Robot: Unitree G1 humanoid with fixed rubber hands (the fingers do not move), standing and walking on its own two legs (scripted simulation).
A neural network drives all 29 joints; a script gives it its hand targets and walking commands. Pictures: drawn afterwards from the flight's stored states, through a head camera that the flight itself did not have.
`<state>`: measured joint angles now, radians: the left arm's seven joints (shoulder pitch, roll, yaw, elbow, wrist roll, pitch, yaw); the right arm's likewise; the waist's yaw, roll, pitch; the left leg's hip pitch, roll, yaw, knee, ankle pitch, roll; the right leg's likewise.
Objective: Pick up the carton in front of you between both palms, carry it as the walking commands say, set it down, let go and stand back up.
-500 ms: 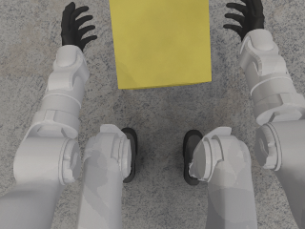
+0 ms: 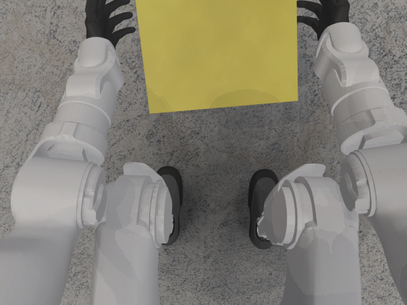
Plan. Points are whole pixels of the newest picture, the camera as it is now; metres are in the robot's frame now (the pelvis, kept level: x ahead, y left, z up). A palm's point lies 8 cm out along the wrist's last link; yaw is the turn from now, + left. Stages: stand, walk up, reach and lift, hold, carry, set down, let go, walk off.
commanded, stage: reach and lift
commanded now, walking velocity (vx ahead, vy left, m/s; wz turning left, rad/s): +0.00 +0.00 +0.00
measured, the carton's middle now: (215, 51) +0.51 +0.00 -0.24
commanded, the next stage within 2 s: none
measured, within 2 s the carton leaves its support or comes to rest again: leaves its support in 0.54 s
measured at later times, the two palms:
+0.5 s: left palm (115, 33) +0.52 +0.15 -0.17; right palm (313, 21) +0.53 -0.15 -0.17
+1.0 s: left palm (37, 13) +0.48 +0.15 +0.03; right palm out of the picture +0.49 -0.15 +0.02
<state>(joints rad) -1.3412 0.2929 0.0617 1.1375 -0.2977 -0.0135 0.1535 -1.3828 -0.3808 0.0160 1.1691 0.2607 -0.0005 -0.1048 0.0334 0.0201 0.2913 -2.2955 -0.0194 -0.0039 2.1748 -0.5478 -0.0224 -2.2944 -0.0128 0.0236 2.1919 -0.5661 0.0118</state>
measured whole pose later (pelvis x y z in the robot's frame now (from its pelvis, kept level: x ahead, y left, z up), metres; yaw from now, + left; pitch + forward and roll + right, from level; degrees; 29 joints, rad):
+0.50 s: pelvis -0.01 +0.00 +0.00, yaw +0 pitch +37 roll +1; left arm -1.43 0.25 0.13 1.18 -0.24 0.03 0.19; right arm -1.49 -0.31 0.01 1.24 0.20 0.04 -0.14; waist 0.03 0.02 0.32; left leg -2.30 -0.02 -0.01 2.17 -0.51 -0.03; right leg -2.31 -0.01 0.02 2.18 -0.52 0.00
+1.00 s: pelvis -0.01 +0.00 +0.09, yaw -2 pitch +42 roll +1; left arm -1.04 0.00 0.51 0.75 0.18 0.32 0.08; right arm -1.08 -0.06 -0.41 0.83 -0.19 0.32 -0.06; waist 0.03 0.00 -0.16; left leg -2.11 -0.05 -0.03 1.88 -0.51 -0.04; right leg -2.12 0.06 0.05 1.89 -0.50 0.03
